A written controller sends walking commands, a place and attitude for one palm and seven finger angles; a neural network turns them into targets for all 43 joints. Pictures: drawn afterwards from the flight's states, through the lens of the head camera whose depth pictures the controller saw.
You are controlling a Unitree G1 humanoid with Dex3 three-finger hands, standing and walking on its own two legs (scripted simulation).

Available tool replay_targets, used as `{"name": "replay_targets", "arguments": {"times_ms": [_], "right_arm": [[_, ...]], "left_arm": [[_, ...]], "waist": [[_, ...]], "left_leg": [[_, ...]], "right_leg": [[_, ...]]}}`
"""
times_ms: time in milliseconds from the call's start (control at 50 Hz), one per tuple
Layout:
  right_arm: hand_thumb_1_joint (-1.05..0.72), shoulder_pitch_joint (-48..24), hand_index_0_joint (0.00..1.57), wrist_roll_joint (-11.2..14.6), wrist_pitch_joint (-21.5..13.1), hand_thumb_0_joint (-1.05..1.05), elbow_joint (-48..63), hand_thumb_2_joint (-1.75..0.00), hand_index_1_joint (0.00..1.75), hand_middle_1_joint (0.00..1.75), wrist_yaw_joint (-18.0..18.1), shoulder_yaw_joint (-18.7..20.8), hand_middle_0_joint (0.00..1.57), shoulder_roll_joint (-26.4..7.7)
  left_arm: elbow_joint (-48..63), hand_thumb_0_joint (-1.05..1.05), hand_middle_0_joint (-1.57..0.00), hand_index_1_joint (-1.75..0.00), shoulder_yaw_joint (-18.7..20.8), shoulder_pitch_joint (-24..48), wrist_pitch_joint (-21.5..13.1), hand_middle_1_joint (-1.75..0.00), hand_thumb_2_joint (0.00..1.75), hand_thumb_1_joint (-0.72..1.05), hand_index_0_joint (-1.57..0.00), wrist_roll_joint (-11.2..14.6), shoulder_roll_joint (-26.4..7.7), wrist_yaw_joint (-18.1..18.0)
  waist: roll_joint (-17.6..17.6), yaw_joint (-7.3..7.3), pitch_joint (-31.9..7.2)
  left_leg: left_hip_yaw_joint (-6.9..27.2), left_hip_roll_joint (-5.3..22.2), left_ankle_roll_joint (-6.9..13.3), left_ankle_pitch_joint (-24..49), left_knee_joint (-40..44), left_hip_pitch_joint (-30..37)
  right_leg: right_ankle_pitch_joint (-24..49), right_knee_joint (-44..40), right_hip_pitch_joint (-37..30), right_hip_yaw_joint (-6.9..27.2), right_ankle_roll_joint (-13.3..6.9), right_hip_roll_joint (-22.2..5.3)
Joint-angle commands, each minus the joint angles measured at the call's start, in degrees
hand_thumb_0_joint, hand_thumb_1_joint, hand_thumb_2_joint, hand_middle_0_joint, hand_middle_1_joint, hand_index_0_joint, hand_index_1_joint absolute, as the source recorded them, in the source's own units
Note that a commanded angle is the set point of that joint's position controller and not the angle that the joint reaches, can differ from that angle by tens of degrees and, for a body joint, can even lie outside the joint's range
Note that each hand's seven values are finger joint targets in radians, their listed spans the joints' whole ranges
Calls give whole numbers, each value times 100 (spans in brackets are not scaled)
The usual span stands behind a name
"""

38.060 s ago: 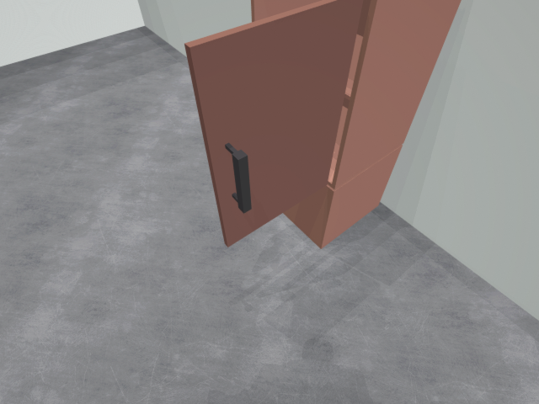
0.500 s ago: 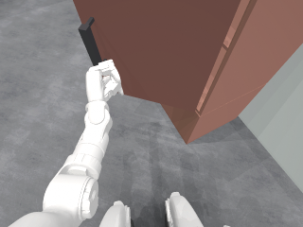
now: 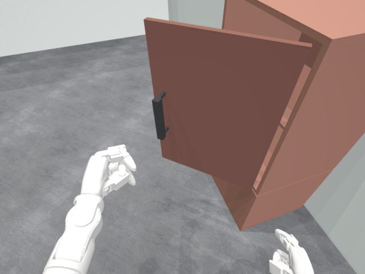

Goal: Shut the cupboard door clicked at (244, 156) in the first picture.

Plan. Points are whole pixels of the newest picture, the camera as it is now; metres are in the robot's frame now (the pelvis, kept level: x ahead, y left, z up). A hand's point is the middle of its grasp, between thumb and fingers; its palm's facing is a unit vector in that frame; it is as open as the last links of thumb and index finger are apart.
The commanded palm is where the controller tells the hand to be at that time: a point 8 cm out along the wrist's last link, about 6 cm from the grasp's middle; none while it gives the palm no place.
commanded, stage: draw the hand back to the body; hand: left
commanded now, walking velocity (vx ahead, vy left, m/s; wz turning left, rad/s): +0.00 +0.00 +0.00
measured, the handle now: (162, 116) +0.62 +0.10 -0.04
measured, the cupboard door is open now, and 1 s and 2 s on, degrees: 46 46 46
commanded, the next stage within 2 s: step back with the hand held close in 0.90 s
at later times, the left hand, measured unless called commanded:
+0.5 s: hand (12, 189) +0.21 +0.28 +0.18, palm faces +0.45 -0.80 -0.41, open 6.0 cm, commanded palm +0.16 +0.32 +0.20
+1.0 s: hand (7, 193) +0.20 +0.27 +0.19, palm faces +0.48 -0.78 -0.41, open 7.4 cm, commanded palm +0.15 +0.30 +0.20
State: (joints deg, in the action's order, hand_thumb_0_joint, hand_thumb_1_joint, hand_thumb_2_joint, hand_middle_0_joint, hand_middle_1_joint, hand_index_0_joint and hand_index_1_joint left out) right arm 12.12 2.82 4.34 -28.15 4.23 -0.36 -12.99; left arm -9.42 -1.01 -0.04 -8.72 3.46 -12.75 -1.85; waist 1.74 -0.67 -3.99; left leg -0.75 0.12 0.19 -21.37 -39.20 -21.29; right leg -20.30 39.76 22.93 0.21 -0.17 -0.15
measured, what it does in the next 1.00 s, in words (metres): stands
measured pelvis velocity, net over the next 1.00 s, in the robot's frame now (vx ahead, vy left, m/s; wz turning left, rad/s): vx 0.01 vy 0.00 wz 0.01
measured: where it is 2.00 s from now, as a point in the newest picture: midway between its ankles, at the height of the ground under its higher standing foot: outside the picture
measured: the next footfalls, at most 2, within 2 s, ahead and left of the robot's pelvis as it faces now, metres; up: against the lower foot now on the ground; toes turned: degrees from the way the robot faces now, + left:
none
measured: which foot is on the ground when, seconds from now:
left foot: down 0.00-1.00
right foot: down 0.00-1.00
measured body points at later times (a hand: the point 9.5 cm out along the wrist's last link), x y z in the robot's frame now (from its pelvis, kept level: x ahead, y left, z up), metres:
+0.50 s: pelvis +0.02 +0.01 +0.02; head +0.00 -0.02 +0.47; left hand +0.18 +0.32 +0.20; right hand +0.21 -0.19 -0.07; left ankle -0.01 +0.12 -0.72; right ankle +0.00 -0.12 -0.72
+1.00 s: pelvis +0.01 +0.00 +0.02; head -0.01 -0.03 +0.47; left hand +0.17 +0.31 +0.21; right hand +0.20 -0.22 -0.06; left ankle -0.01 +0.12 -0.72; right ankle +0.00 -0.12 -0.72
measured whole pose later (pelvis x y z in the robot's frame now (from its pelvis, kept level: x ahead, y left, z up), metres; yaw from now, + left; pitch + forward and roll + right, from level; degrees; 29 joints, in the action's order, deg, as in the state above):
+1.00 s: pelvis +0.01 +0.00 +0.02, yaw +1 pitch -4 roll +0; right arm 12.2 0.7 -6.2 -35.9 4.7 -1.5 -12.7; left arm 22.2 20.5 -25.9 -4.5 3.7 -20.4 -5.7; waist 4.0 3.6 -0.5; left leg 0.2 0.3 -0.1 -16.1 -25.0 -4.9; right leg -15.0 24.8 5.8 -0.8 -0.2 0.0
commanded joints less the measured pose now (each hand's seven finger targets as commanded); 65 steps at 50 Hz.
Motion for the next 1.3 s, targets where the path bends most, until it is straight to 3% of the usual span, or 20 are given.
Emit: {"name": "replay_targets", "arguments": {"times_ms": [0, 120, 220, 320, 400, 500, 520, 580, 620, 680, 740, 800, 920, 1000, 1020, 1040, 1080, 1140, 1220, 1280], "right_arm": [[-90, -574, 20, -40, -306, 0, 774, -90, 30, 30, 169, 46, 20, -447], [-90, -642, 20, -120, -562, 0, 675, -90, 30, 30, 143, -55, 20, -472], [-90, -744, 20, -195, -680, 0, 567, -90, 30, 30, 120, -70, 20, -477], [-90, -797, 20, -238, -826, 0, 467, -90, 30, 30, 109, -77, 20, -433], [-90, -781, 20, -231, -972, 0, 399, -90, 30, 30, 65, -39, 20, -417], [-90, -743, 20, -219, -1109, 0, 314, -90, 30, 30, 47, 62, 20, -482], [-90, -737, 20, -231, -1121, 0, 248, -90, 30, 30, 54, 66, 20, -518], [-90, -684, 20, -208, -1134, 0, 206, -90, 30, 30, 47, 109, 20, -593], [-90, -692, 20, -224, -1176, 0, 165, -90, 30, 30, 86, 140, 20, -642], [-90, -731, 20, -233, -1219, 0, 204, -90, 30, 30, 123, 140, 20, -596], [-90, -789, 20, -246, -1319, 0, 205, -90, 30, 30, 140, 110, 20, -547], [-90, -797, 20, -249, -1402, 0, 172, -90, 30, 30, 139, 74, 20, -493], [-90, -768, 20, -226, -1378, 0, 87, -90, 30, 30, 110, 96, 20, -514], [-90, -757, 20, -215, -1314, 0, 134, -90, 30, 30, 85, 132, 20, -524], [-90, -666, 20, -122, -1202, 0, 313, -90, 30, 30, 43, 90, 20, -659], [-90, -781, 20, -181, -1158, 0, 222, -90, 30, 30, 66, 186, 20, -646], [-90, -744, 20, -203, -1031, 0, 216, -90, 30, 30, 30, 245, 20, -659], [-90, -721, 20, -204, -920, 0, 237, -90, 30, 30, 47, 281, 20, -653], [-90, -781, 20, -217, -773, 0, 403, -90, 30, 30, 139, 326, 20, -734], [-90, -731, 20, -201, -635, 0, 547, -90, 30, 30, 180, 329, 20, -707]], "left_arm": [[2099, 0, -89, -105, 455, 1208, -16, -105, 90, 90, -89, 23, -705, -195], [2891, 0, -72, -87, 651, -65, 317, -87, 90, 90, -72, 14, -791, -245], [3439, 0, -58, -72, 1417, -692, 402, -72, 90, 90, -58, 7, -1304, -327], [4063, 0, -45, -57, 2079, -1156, 366, -57, 90, 90, -45, 13, -1681, -418], [4409, 0, -34, -45, 2377, -1651, 330, -45, 90, 90, -34, 38, -1709, -456], [4499, 0, -20, -30, 3053, -2240, 256, -30, 90, 90, -20, 77, -2057, -505], [4179, 0, -20, -30, 2883, -2350, 289, -30, 90, 90, -20, 72, -1861, -477], [4029, 0, -20, -30, 2471, -1988, 296, -30, 90, 90, -20, 37, -1509, -446], [3970, 0, -20, -30, 2497, -1896, 280, -30, 90, 90, -20, 21, -1602, -471], [4213, 0, -20, -30, 2608, -1836, 206, -30, 90, 90, -20, 8, -1741, -511], [4594, 0, -20, -30, 2797, -1855, 105, -30, 90, 90, -20, 2, -1966, -555], [4667, 0, -20, -30, 2898, -1963, 78, -30, 90, 90, -20, -11, -2039, -591], [4097, 0, -20, -30, 2844, -2190, 111, -30, 90, 90, -20, 36, -1823, -502], [4026, 0, -20, -30, 2722, -2184, 116, -30, 90, 90, -20, 71, -1687, -451], [4107, 0, -20, -30, 3576, -1076, -197, -30, 90, 90, -20, -5, -2610, -567], [3790, 0, -20, -30, 3116, -1921, -247, -30, 90, 90, -20, 30, -2026, -504], [3855, 0, -20, -30, 2839, -2293, -267, -30, 90, 90, -20, -9, -1821, -481], [4174, 0, -20, -30, 2972, -2563, -381, -30, 90, 90, -20, -25, -1976, -547], [4628, 0, -20, -30, 3353, -2763, -409, -30, 90, 90, -20, 9, -2357, -643], [4726, 0, -20, -30, 3410, -2893, -386, -30, 90, 90, -20, 44, -2350, -670]], "waist": [[-47, 45, -712], [55, 167, -466], [-52, 287, -292], [301, 388, -350], [417, 412, -299], [255, 490, -185], [72, 455, 58], [15, 313, 410], [-31, 339, 377], [-27, 414, -58], [260, 483, -330], [573, 501, -192], [272, 457, 431], [41, 426, 302], [291, 174, 737], [-233, 204, 333], [-505, 150, 135], [-322, 121, -310], [143, 151, -683], [193, 153, -826]], "left_leg": [[-1, 25, 155, 1321, 1023, 815], [76, 86, 95, 2040, 1409, 1307], [79, 112, 61, 2231, 1637, 1372], [59, 88, 14, 2490, 1689, 1447], [61, 104, -18, 2683, 1698, 1493], [29, 120, -17, 2709, 1708, 1439], [9, 121, 1, 2563, 1738, 1367], [30, 130, 24, 2034, 1831, 1326], [13, 104, 81, 1936, 1838, 1374], [-8, 57, 123, 1935, 1810, 1479], [-5, 30, 108, 2013, 1783, 1499], [-39, 12, 68, 2073, 1770, 1443], [-64, 77, 52, 1923, 1853, 1253], [-104, 86, 97, 1872, 1843, 1344], [47, 124, 138, 1270, 1730, 900], [82, 143, 189, 1247, 1379, 924], [36, 83, 188, 1231, 1090, 1047], [73, 130, 142, 1594, 1080, 991], [215, 321, 134, 2918, 1354, 1005], [257, 426, 119, 3498, 1369, 855]], "right_leg": [[1460, -1008, -952, -120, -107, -8], [1884, -1336, -1413, -256, -99, -6], [1989, -1550, -1703, -287, -87, -11], [2116, -1636, -1950, -289, -90, -27], [2139, -1650, -1933, -318, -65, -22], [2150, -1679, -1918, -322, -44, -17], [2083, -1743, -1809, -328, -40, -19], [1581, -1815, -1496, -332, -9, -29], [1530, -1861, -1516, -312, -11, -43], [1548, -1790, -1708, -282, -9, -55], [1671, -1752, -1922, -247, -31, -73], [1765, -1754, -1892, -248, -46, -58], [1604, -1908, -1663, -250, -44, -20], [1578, -1904, -1654, -220, 0, -30], [1603, -2180, -1372, 236, -31, -307], [1625, -2239, -1230, 409, -100, -497], [1688, -2335, -1060, 624, -193, -709], [2269, -1971, -1266, 508, -254, -820], [3080, -1317, -1573, 114, -47, -459], [3441, -985, -1797, 56, 12, -320]]}}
